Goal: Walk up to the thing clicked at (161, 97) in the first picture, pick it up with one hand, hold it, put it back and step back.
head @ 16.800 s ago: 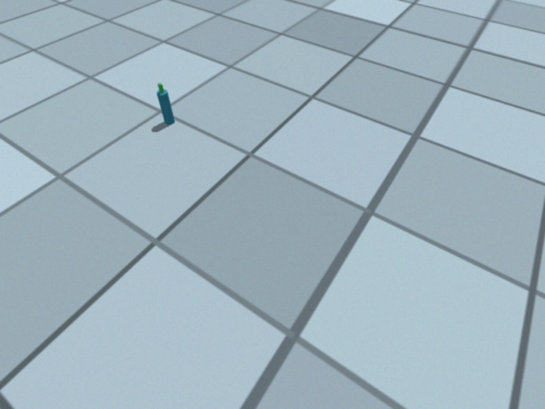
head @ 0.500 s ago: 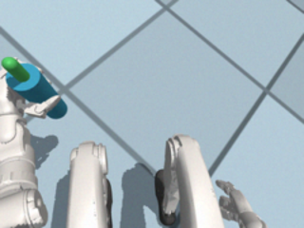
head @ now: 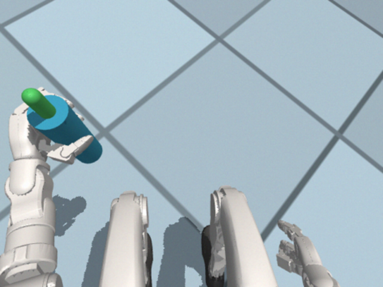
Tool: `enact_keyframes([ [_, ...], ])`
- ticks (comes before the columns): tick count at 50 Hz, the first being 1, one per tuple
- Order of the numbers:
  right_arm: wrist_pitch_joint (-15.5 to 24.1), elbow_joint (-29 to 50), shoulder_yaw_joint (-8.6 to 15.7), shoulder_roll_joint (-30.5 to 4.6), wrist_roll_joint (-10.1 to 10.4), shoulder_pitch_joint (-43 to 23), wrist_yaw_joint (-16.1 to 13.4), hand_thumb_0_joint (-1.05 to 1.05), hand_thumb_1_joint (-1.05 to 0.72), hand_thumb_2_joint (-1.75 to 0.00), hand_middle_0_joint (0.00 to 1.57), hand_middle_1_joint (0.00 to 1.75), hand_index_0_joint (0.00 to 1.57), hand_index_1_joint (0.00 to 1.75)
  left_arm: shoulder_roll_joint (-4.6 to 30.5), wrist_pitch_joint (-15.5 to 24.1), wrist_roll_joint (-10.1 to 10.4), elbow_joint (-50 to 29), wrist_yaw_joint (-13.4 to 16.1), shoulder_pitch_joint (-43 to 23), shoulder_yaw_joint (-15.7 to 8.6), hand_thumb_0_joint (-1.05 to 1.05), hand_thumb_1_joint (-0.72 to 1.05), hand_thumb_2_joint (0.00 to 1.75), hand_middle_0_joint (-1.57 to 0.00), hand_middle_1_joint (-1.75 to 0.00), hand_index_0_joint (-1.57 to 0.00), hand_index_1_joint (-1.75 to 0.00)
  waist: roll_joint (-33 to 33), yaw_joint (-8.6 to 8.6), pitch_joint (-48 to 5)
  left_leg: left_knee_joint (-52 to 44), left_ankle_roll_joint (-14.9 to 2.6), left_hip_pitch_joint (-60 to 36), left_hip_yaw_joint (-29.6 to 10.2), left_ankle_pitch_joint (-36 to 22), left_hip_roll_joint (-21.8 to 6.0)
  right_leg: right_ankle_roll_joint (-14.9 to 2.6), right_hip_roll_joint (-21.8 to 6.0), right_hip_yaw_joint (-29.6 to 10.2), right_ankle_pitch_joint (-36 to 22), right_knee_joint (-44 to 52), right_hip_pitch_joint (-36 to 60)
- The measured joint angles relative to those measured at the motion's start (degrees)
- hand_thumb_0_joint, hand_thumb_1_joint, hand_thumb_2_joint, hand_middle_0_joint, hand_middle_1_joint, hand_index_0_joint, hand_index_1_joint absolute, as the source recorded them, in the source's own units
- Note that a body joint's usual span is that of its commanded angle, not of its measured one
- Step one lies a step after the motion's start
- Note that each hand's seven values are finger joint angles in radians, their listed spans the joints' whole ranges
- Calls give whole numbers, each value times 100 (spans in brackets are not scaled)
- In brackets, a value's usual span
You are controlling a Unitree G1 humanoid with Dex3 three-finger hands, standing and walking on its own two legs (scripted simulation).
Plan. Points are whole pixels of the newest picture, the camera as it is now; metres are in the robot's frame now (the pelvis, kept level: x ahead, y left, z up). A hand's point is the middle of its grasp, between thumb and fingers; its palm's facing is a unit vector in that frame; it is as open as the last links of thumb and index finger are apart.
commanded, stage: lift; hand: left
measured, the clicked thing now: (67, 130) +0.41 +0.22 +0.00
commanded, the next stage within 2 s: hold in 1.48 s
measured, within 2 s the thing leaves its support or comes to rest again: neither
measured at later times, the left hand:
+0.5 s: hand (13, 84) +0.39 +0.21 +0.17, palm faces +0.17 -0.98 -0.03, open 9.3 cm
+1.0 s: hand out of the picture +0.38 +0.20 +0.25, palm faces +0.15 -0.99 -0.02, open 9.3 cm
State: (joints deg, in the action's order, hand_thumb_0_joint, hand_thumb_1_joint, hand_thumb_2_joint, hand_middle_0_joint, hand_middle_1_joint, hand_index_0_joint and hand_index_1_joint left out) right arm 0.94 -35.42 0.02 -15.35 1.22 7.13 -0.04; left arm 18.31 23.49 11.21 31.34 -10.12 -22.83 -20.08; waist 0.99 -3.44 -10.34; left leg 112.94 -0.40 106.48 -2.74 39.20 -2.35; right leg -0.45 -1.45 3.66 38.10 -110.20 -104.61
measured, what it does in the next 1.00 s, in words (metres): rises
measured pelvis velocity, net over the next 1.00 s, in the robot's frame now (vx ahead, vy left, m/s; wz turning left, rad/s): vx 0.05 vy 0.01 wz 0.04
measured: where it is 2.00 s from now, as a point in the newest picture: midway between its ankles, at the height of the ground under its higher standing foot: (178, 272)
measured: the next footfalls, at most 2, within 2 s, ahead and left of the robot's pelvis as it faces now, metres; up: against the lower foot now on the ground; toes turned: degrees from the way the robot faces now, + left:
none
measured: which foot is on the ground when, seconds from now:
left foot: down 0.00-1.00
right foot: down 0.00-1.00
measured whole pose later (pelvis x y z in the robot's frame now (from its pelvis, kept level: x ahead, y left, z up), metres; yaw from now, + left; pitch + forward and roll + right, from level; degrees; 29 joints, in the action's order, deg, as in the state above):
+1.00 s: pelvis +0.05 +0.01 +0.22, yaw +2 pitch +14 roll -2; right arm 3.7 -36.0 -0.5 -12.3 1.6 12.9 -2.0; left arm 12.6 18.5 10.3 20.6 -2.2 -6.6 -8.8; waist 0.8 -1.9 -5.1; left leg 66.2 -0.4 51.4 -0.7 29.4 -2.2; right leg 0.4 -0.7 3.1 27.9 -63.2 -49.7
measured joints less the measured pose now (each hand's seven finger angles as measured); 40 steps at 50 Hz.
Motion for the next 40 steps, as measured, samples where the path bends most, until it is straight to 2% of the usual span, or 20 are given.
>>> enact_keyframes([
  [16, 113, 87, 41, 144, 163, 107, -193, 1, -90, -90, 20, 30, 20, 30, -293, -699, 67, -1482, 592, 1185, 659, -4, -42, 109, -80, -120, -83, -123, 41, 135, 33, -1805, 7, -2161, 46, -170, -34, 39, 65, 18, -201, 1850, 2173],
  [20, 176, 77, 33, 176, 155, 165, -209, 1, -90, -90, 20, 30, 20, 30, -337, -716, 3, -1482, 712, 1305, 781, -4, -42, 109, -80, -120, -83, -123, 16, 122, 34, -2283, 7, -2751, 61, -264, -28, 49, 68, 19, -298, 2340, 2772],
  [25, 221, 85, 28, 191, 140, 226, -214, 1, -90, -90, 20, 30, 20, 30, -338, -737, -72, -1316, 790, 1334, 820, -4, -42, 109, -81, -119, -83, -122, -9, 90, 121, -2798, 6, -3385, 77, -392, -19, 62, 69, 19, -431, 2868, 3416],
  [34, 270, 22, 8, 200, 100, 437, -194, 1, -90, -90, 20, 30, 20, 30, -395, -700, -90, -1296, 760, 1597, 1019, -4, -42, 109, -81, -119, -84, -122, 10, 129, 296, -3628, -8, -4346, 127, -633, -4, 88, 72, -5, -685, 3715, 4380],
  [40, 283, -44, -34, 257, 65, 524, -203, 1, -90, -90, 20, 30, 20, 30, -495, -599, -61, -1198, 810, 1602, 1033, -4, -43, 109, -82, -118, -84, -121, 1, 139, 369, -4043, -11, -4806, 165, -774, 10, 94, 65, -31, -817, 4108, 4823],
])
